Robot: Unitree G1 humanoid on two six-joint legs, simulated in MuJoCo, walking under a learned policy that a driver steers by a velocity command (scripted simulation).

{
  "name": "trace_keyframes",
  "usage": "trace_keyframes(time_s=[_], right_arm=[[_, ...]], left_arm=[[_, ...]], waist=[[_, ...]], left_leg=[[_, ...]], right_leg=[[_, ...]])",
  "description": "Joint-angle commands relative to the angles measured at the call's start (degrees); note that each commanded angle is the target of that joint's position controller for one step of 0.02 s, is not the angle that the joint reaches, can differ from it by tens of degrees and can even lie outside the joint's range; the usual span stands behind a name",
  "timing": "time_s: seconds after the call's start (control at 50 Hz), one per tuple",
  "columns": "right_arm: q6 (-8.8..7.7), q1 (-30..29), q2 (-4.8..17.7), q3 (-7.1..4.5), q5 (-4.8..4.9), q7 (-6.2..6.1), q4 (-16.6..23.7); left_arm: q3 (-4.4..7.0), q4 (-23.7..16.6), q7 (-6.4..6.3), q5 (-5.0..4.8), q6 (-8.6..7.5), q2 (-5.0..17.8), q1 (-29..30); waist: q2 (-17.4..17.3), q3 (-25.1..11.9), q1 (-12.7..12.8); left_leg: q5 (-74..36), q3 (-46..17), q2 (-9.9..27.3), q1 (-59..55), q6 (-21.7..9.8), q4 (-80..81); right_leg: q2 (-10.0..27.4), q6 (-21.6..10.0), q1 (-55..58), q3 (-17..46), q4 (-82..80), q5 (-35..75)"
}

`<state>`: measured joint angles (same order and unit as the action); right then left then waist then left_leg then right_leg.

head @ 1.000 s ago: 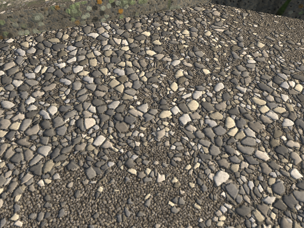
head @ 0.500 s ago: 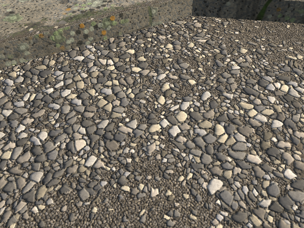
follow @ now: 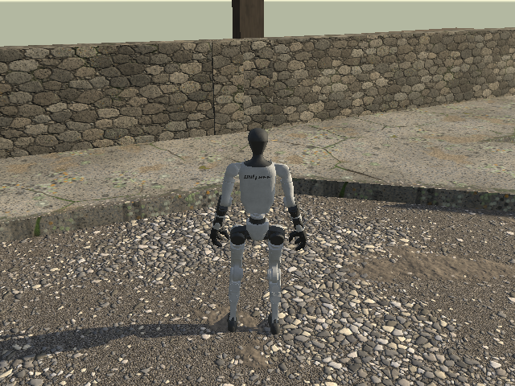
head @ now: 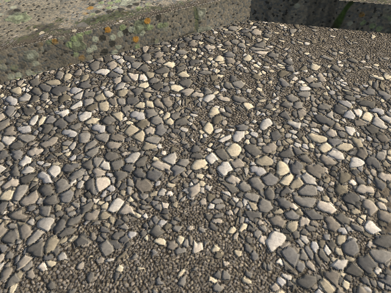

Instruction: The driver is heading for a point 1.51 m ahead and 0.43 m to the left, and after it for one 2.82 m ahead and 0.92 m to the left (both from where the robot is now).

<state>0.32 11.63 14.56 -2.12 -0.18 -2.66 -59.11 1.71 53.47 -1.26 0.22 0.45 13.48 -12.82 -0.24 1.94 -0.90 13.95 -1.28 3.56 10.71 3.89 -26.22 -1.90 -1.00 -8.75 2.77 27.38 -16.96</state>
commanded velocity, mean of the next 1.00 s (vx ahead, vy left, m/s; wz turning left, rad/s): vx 0.00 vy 0.00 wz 0.00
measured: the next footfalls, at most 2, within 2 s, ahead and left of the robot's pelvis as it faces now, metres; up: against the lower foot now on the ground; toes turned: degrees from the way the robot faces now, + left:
right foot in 1.92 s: +0.43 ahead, -0.08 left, +0.00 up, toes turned -1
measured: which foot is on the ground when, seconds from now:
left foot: down 0.00-1.00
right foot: down 0.00-1.00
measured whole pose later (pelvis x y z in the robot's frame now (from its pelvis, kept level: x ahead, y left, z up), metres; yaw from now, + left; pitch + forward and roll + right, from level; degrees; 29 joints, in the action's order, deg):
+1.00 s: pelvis -0.01 +0.02 +0.00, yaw +1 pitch -1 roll +0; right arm 0.3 16.7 10.6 -0.8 0.1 -3.0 -63.8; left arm 0.1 62.7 -2.1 -0.2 0.2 10.6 -16.7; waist -0.2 2.2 -0.3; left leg 14.4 -1.3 2.2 12.8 2.4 -28.2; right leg -0.4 0.5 -10.0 2.4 28.0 -17.0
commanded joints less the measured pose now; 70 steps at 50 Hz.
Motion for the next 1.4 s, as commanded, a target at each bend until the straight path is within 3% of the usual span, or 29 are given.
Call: trace_keyframes(time_s=[0.02,0.52,1.22,1.24,1.28,1.3,1.34,1.4], right_arm=[[-0.35,1.25,6.45,-1.12,0.03,-0.28,0.90],[-0.18,5.63,3.33,-0.02,0.15,-0.52,-3.37],[-0.29,10.13,0.71,0.67,0.35,-0.49,-3.88],[-0.22,11.19,-0.04,0.84,0.31,-0.52,-4.46],[-0.08,11.19,0.69,0.44,0.91,-0.82,-4.29],[-0.35,10.59,1.00,0.31,0.97,-0.88,-3.72],[-1.78,9.63,-0.24,0.49,1.15,-0.43,-2.60],[-4.56,7.80,-2.89,0.93,1.50,1.10,-0.68]], left_arm=[[1.12,-0.93,-0.31,-0.06,-0.55,6.25,-0.84],[-0.12,6.38,-0.78,-0.31,-0.44,4.37,-4.15],[-0.86,8.84,-1.18,-0.50,-0.59,1.69,-9.17],[-1.01,9.44,-1.24,-0.47,-0.52,1.03,-10.29],[-0.36,9.13,-1.62,-1.14,-0.28,2.71,-10.37],[-0.13,8.56,-1.73,-1.30,-0.42,3.32,-10.24],[0.21,8.07,-1.47,-1.76,-1.54,3.88,-11.69],[1.66,8.31,-0.77,-2.28,-3.00,7.57,-15.25]], waist=[[0.52,-0.53,0.01],[0.11,1.23,0.48],[0.04,2.42,0.67],[0.17,1.01,0.69],[1.16,3.34,0.86],[1.57,6.00,1.05],[3.40,8.82,1.77],[11.35,7.70,2.88]], left_leg=[[-8.91,1.02,-0.60,-1.50,-0.80,2.55],[-7.06,1.49,-1.66,-0.07,-1.67,2.45],[-5.88,1.33,-2.39,1.41,-2.64,1.84],[-0.70,2.08,-3.07,0.78,-2.73,1.85],[17.19,3.78,-5.16,4.07,-4.02,-0.70],[23.31,3.23,-4.99,7.19,-4.92,-1.38],[23.03,2.31,-4.23,11.32,-5.98,-4.08],[12.12,5.04,-5.17,15.72,-6.16,-15.94]], right_leg=[[2.78,-0.81,-2.69,2.07,-5.27,13.30],[2.00,0.09,-4.10,0.32,-5.51,9.46],[1.82,0.90,-5.67,-0.85,-4.75,7.63],[1.29,0.77,-5.11,-1.40,-5.10,2.07],[0.55,-1.12,-8.18,-1.19,-4.78,-17.45],[1.53,-2.36,-10.73,0.36,-5.49,-24.73],[5.32,-4.92,-11.53,5.84,-7.56,-28.69],[15.26,-10.71,-6.42,21.07,-14.54,-31.85]])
